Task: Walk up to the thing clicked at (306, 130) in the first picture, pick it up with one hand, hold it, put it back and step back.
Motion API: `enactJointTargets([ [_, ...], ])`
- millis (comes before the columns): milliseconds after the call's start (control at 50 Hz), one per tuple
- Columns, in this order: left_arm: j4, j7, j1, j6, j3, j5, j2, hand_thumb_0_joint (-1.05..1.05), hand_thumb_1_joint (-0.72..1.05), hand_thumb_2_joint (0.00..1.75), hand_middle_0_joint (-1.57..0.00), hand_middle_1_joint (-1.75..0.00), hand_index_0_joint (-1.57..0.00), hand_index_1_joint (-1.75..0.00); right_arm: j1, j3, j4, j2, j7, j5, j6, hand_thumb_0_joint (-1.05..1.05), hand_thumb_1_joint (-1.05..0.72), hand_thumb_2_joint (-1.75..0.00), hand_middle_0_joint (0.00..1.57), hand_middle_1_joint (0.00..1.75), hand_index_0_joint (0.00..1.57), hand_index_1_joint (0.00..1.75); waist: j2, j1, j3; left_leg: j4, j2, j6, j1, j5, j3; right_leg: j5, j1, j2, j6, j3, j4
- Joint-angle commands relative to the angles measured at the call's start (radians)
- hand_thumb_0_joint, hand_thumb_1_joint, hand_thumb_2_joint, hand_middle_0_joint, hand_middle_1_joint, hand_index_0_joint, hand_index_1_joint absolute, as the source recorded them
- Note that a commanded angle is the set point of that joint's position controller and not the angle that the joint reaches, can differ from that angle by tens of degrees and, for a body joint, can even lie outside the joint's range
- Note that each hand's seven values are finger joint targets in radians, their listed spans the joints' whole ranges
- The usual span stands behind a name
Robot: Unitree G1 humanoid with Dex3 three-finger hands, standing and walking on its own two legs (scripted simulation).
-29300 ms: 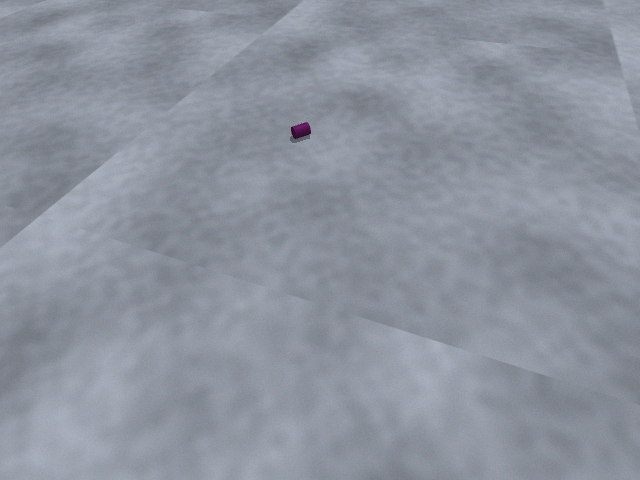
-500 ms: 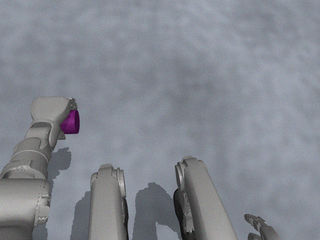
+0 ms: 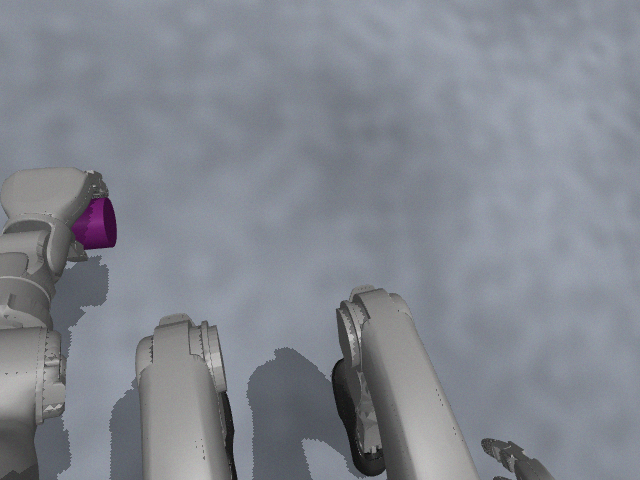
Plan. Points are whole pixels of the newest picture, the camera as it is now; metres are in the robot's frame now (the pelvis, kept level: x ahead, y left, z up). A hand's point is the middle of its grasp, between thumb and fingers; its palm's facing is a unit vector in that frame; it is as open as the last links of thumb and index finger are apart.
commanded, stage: crouch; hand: left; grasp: from above
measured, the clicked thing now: (72, 225) +0.46 +0.29 -0.19
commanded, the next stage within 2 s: lower in 0.26 s
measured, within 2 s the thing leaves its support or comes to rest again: neither
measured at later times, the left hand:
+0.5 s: hand (76, 228) +0.46 +0.29 -0.20, palm faces -0.47 -0.02 -0.88, open 9.5 cm
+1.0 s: hand (93, 235) +0.47 +0.29 -0.26, palm faces -0.47 -0.04 -0.88, open 9.4 cm
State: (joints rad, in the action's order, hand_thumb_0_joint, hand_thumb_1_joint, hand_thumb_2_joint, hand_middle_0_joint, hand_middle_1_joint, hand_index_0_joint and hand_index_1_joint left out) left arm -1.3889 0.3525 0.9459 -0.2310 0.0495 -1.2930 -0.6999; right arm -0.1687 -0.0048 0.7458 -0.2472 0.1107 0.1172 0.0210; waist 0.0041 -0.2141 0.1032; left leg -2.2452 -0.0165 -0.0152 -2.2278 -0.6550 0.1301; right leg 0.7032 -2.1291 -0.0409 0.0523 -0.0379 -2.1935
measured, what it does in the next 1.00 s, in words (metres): lowers itself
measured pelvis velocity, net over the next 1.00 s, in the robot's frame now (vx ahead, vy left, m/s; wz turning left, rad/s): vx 0.00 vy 0.00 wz -0.07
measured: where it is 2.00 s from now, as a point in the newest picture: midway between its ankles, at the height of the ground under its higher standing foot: (292, 449)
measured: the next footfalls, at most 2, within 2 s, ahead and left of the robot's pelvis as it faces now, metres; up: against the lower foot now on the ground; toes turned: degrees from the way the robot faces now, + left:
none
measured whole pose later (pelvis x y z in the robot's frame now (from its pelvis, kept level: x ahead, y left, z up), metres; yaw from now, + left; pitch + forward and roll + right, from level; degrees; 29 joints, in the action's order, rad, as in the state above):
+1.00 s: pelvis +0.00 +0.00 -0.07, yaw -4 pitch +32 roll -10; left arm -1.55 0.46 1.00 -0.28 0.10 -1.34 -0.87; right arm -0.12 -0.14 0.73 -0.27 0.14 0.19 0.05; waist -0.06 -0.28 -0.03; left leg -2.48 -0.01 -0.03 -2.38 -0.68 0.21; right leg 0.71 -2.26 -0.07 0.06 -0.09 -2.39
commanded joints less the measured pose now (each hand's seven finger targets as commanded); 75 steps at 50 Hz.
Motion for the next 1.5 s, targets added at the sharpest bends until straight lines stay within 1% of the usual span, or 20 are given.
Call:
enactJointTargets([
  [0, 0.137, 0.042, 0.367, -0.013, 0.05, 0.008, -0.281, 0.0, 0.84, 0.58, -1.15, -0.5, -1.17, -0.48, -0.192, 0.061, -0.017, -0.237, -0.012, 0.009, 0.008, 0.0, -0.91, -0.9, 0.2, 0.3, 0.2, 0.3, 0.257, -0.006, 0.663, 0.203, 0.009, 0.039, 0.539, 0.127, -0.085, -0.205, 0.264, -0.011, -0.087, -0.09, 0.219],
  [200, 0.122, 0.045, 0.384, -0.029, 0.059, 0.003, -0.33, 0.0, 0.83, 0.56, -1.16, -0.47, -1.18, -0.45, -0.192, 0.034, -0.015, -0.25, -0.007, 0.017, 0.004, 0.0, -0.91, -0.9, 0.2, 0.3, 0.2, 0.3, 0.278, -0.015, 0.66, 0.147, 0.008, 0.039, 0.495, 0.128, -0.083, -0.209, 0.246, -0.019, -0.085, -0.106, 0.173],
  [340, 0.077, 0.048, 0.347, -0.031, 0.051, -0.001, -0.322, 0.0, 0.84, 0.54, -1.18, -0.43, -1.2, -0.42, -0.187, 0.024, -0.014, -0.252, -0.004, 0.022, 0.0, 0.0, -0.92, -0.91, 0.2, 0.3, 0.2, 0.3, 0.278, -0.022, 0.619, 0.125, 0.007, 0.036, 0.484, 0.129, -0.075, -0.211, 0.211, -0.02, -0.085, -0.118, 0.147],
  [380, 0.101, 0.048, 0.37, -0.037, 0.049, -0.005, -0.331, 0.0, 0.81, 0.59, -1.2, -0.41, -1.19, -0.42, -0.186, 0.017, -0.016, -0.256, -0.004, 0.024, -0.004, 0.0, -0.91, -0.9, 0.2, 0.3, 0.2, 0.3, 0.289, -0.027, 0.649, 0.109, 0.008, 0.037, 0.481, 0.152, -0.078, -0.236, 0.226, -0.022, -0.082, -0.119, 0.137],
  [460, 0.033, 0.053, 0.359, -0.043, 0.037, 0.0, -0.323, 0.0, 0.84, 0.58, -1.2, -0.43, -1.2, -0.42, -0.173, 0.007, -0.012, -0.259, -0.003, 0.028, -0.002, 0.0, -0.91, -0.9, 0.2, 0.3, 0.2, 0.3, 0.257, -0.045, 0.578, 0.086, 0.007, 0.041, 0.43, 0.127, -0.072, -0.216, 0.192, -0.025, -0.081, -0.125, 0.128],
  [580, 0.029, 0.082, 0.382, -0.067, 0.049, -0.02, -0.355, 0.0, 0.87, 0.55, -1.22, -0.42, -1.23, -0.42, -0.171, -0.013, -0.015, -0.269, 0.001, 0.046, 0.005, 0.0, -0.91, -0.9, 0.2, 0.3, 0.2, 0.3, 0.295, -0.056, 0.592, 0.051, 0.003, 0.036, 0.449, 0.16, -0.065, -0.246, 0.194, -0.029, -0.078, -0.136, 0.095],
  [640, 0.026, 0.102, 0.367, -0.07, 0.076, -0.024, -0.394, 0.0, 0.87, 0.56, -1.22, -0.43, -1.22, -0.42, -0.162, -0.021, -0.015, -0.276, 0.003, 0.05, 0.006, 0.0, -0.91, -0.9, 0.2, 0.3, 0.2, 0.3, 0.323, -0.04, 0.612, 0.04, 0.003, 0.034, 0.467, 0.189, -0.064, -0.27, 0.199, -0.032, -0.077, -0.137, 0.08],
  [680, 0.0, 0.111, 0.359, -0.066, 0.074, -0.031, -0.389, 0.0, 0.9, 0.56, -1.23, -0.45, -1.24, -0.44, -0.163, -0.022, -0.015, -0.279, 0.006, 0.058, 0.01, 0.0, -0.91, -0.9, 0.2, 0.3, 0.2, 0.3, 0.311, -0.06, 0.572, 0.023, 0.002, 0.036, 0.434, 0.17, -0.064, -0.259, 0.187, -0.032, -0.077, -0.14, 0.075],
  [720, 0.03, 0.123, 0.373, -0.068, 0.091, -0.035, -0.416, 0.0, 0.89, 0.59, -1.24, -0.43, -1.24, -0.43, -0.155, -0.027, -0.013, -0.281, 0.006, 0.061, 0.007, 0.0, -0.91, -0.9, 0.2, 0.3, 0.2, 0.3, 0.325, -0.048, 0.6, 0.019, 0.003, 0.036, 0.437, 0.166, -0.065, -0.257, 0.197, -0.034, -0.076, -0.139, 0.07],
  [780, 0.018, 0.129, 0.367, -0.061, 0.083, -0.042, -0.407, 0.0, 0.89, 0.59, -1.23, -0.46, -1.23, -0.45, -0.156, -0.031, -0.014, -0.282, 0.011, 0.069, 0.015, 0.0, -0.91, -0.9, 0.2, 0.3, 0.2, 0.3, 0.35, -0.06, 0.582, 0.021, 0.001, 0.031, 0.439, 0.149, -0.057, -0.238, 0.178, -0.036, -0.08, -0.15, 0.054],
  [940, -0.036, 0.144, 0.344, -0.052, 0.083, -0.034, -0.411, 0.0, 0.88, 0.54, -1.19, -0.43, -1.21, -0.41, -0.156, -0.049, -0.023, -0.314, 0.014, 0.077, 0.028, 0.0, -0.9, -0.9, 0.2, 0.3, 0.2, 0.3, 0.33, -0.088, 0.521, -0.01, 0.002, 0.028, 0.416, 0.153, -0.041, -0.233, 0.142, -0.037, -0.086, -0.174, 0.037],
  [1060, -0.031, 0.158, 0.329, -0.064, 0.095, -0.035, -0.448, 0.0, 0.89, 0.56, -1.21, -0.43, -1.23, -0.42, -0.149, -0.068, -0.029, -0.311, 0.02, 0.085, 0.037, 0.0, -0.9, -0.9, 0.2, 0.3, 0.2, 0.3, 0.348, -0.085, 0.558, -0.027, -0.007, 0.03, 0.425, 0.2, -0.036, -0.293, 0.204, -0.048, -0.075, -0.172, 0.029],
  [1120, -0.044, 0.176, 0.314, -0.061, 0.123, -0.036, -0.476, 0.0, 0.91, 0.55, -1.22, -0.43, -1.24, -0.41, -0.155, -0.079, -0.029, -0.324, 0.022, 0.096, 0.043, 0.0, -0.9, -0.9, 0.2, 0.3, 0.2, 0.3, 0.339, -0.088, 0.538, -0.046, -0.008, 0.031, 0.401, 0.216, -0.038, -0.31, 0.225, -0.048, -0.075, -0.178, 0.029],
  [1140, -0.046, 0.179, 0.311, -0.059, 0.117, -0.039, -0.472, 0.0, 0.92, 0.56, -1.24, -0.41, -1.25, -0.4, -0.145, -0.081, -0.03, -0.319, 0.024, 0.097, 0.043, 0.0, -0.9, -0.9, 0.2, 0.3, 0.2, 0.3, 0.345, -0.083, 0.548, -0.04, -0.009, 0.03, 0.409, 0.202, -0.036, -0.296, 0.215, -0.051, -0.075, -0.178, 0.025],
  [1200, -0.057, 0.181, 0.328, -0.057, 0.102, -0.041, -0.462, 0.0, 0.93, 0.55, -1.23, -0.42, -1.24, -0.41, -0.141, -0.082, -0.033, -0.339, 0.026, 0.1, 0.054, 0.0, -0.9, -0.9, 0.2, 0.3, 0.2, 0.3, 0.361, -0.108, 0.49, -0.046, -0.009, 0.023, 0.409, 0.183, -0.027, -0.267, 0.165, -0.051, -0.086, -0.194, 0.02],
  [1220, -0.043, 0.186, 0.331, -0.058, 0.12, -0.046, -0.496, 0.0, 0.92, 0.57, -1.24, -0.42, -1.25, -0.41, -0.136, -0.086, -0.043, -0.337, 0.028, 0.104, 0.056, 0.0, -0.9, -0.9, 0.2, 0.3, 0.2, 0.3, 0.372, -0.102, 0.524, -0.043, -0.013, 0.025, 0.424, 0.196, -0.024, -0.29, 0.196, -0.055, -0.081, -0.191, 0.013],
  [1280, -0.062, 0.196, 0.309, -0.057, 0.126, -0.047, -0.502, 0.0, 0.95, 0.54, -1.25, -0.42, -1.27, -0.4, -0.121, -0.093, -0.05, -0.344, 0.029, 0.107, 0.057, 0.0, -0.9, -0.9, 0.2, 0.3, 0.2, 0.3, 0.37, -0.095, 0.507, -0.038, -0.013, 0.022, 0.407, 0.188, -0.022, -0.278, 0.195, -0.056, -0.083, -0.196, 0.013],
  [1300, -0.082, 0.195, 0.309, -0.053, 0.106, -0.049, -0.471, 0.0, 0.95, 0.53, -1.25, -0.42, -1.27, -0.4, -0.128, -0.094, -0.041, -0.345, 0.029, 0.113, 0.058, 0.0, -0.9, -0.9, 0.2, 0.3, 0.2, 0.3, 0.365, -0.11, 0.477, -0.048, -0.011, 0.022, 0.406, 0.173, -0.022, -0.261, 0.168, -0.055, -0.086, -0.203, 0.014],
  [1420, -0.091, 0.211, 0.313, -0.052, 0.116, -0.048, -0.517, 0.0, 0.93, 0.54, -1.24, -0.4, -1.25, -0.39, -0.117, -0.105, -0.047, -0.357, 0.035, 0.118, 0.074, 0.0, -0.9, -0.9, 0.2, 0.3, 0.2, 0.3, 0.365, -0.118, 0.477, -0.06, -0.019, 0.025, 0.398, 0.192, -0.015, -0.296, 0.202, -0.062, -0.078, -0.201, 0.01],
  [1480, -0.101, 0.213, 0.325, -0.052, 0.103, -0.039, -0.504, 0.0, 0.95, 0.51, -1.25, -0.4, -1.27, -0.38, -0.113, -0.115, -0.052, -0.356, 0.039, 0.125, 0.083, 0.0, -0.91, -0.9, 0.2, 0.3, 0.2, 0.3, 0.368, -0.134, 0.457, -0.055, -0.019, 0.025, 0.389, 0.167, -0.01, -0.275, 0.201, -0.063, -0.078, -0.207, 0.013],
])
